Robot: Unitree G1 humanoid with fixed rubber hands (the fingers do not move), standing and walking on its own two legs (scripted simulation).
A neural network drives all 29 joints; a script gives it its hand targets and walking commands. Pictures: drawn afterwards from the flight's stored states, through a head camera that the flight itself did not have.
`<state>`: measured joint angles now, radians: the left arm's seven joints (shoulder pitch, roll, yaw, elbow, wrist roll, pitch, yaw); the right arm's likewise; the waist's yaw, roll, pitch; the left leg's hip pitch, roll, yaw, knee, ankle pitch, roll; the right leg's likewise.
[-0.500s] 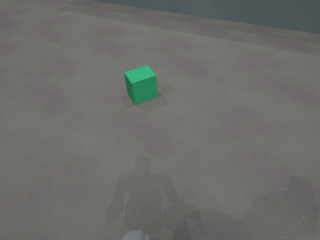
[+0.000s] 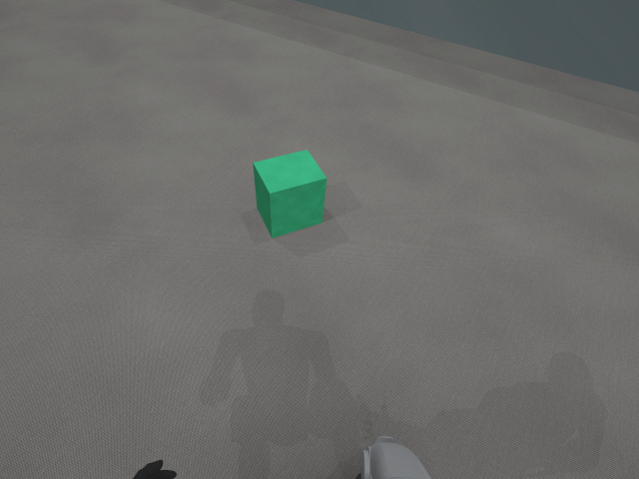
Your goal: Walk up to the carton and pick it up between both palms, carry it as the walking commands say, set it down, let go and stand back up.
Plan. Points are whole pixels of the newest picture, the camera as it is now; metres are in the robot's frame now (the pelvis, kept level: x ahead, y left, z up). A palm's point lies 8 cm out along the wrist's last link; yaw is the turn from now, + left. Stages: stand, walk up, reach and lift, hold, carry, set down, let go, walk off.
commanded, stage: walk up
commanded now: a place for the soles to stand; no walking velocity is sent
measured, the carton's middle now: (289, 194) +1.22 +0.06 -0.63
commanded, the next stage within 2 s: none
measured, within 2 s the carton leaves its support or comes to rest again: neither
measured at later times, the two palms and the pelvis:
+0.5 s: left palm (138, 444) +0.21 +0.25 -0.15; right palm (451, 319) +0.38 -0.23 -0.10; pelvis +0.25 +0.00 -0.01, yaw +4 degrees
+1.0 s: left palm (193, 256) +0.52 +0.23 -0.12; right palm (451, 256) +0.53 -0.27 -0.12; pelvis +0.46 -0.02 +0.00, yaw +3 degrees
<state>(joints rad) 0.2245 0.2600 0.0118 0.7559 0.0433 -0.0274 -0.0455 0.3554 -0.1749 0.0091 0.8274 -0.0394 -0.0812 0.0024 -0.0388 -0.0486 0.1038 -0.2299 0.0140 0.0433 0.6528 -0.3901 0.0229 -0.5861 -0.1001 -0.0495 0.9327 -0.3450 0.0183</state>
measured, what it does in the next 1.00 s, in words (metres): walks ahead: right foot, then left foot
